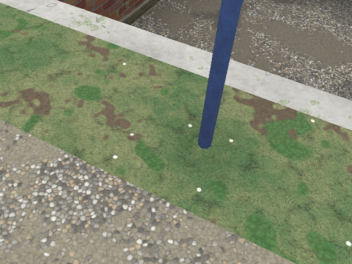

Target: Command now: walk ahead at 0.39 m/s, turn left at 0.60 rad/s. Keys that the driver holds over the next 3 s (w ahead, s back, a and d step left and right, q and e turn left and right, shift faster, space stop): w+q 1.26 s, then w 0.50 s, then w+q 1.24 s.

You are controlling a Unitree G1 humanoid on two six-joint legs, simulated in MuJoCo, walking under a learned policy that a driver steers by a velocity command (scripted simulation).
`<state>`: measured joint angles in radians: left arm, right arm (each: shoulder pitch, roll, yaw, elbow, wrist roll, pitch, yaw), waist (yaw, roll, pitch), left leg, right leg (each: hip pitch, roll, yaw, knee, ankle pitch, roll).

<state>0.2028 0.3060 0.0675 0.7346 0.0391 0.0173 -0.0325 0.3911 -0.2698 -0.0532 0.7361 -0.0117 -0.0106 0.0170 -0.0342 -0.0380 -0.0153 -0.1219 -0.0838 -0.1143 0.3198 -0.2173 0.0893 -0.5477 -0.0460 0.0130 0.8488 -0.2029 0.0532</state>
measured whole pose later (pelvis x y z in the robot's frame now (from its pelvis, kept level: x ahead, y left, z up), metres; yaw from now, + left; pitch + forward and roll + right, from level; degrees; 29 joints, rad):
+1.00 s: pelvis +0.47 +0.12 -0.01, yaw +35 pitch +1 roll +0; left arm 0.13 0.28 0.03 0.70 0.05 0.00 -0.02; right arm 0.39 -0.28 -0.06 0.81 0.00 -0.04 0.01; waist -0.05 -0.03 0.05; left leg -0.11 -0.17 -0.11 0.31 -0.20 0.15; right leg -0.68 -0.13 0.04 0.91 -0.15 0.06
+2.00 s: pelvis +0.86 +0.49 +0.00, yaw +55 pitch +0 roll +0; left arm 0.18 0.27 0.04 0.80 0.04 -0.02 -0.03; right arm 0.39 -0.25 -0.04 0.93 0.00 -0.06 0.01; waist -0.03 -0.04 0.03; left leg -0.10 -0.10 -0.01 0.27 -0.18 0.10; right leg -0.57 -0.11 0.00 0.89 -0.21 0.02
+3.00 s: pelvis +1.04 +0.95 -0.01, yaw +90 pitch +0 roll +0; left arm 0.17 0.27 0.05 0.76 0.04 -0.02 -0.02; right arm 0.32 -0.27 -0.07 0.87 0.00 -0.03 0.01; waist -0.02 -0.03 0.07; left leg -0.15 -0.15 -0.03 0.34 -0.18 0.14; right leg -0.60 -0.14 0.02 1.02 -0.26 0.05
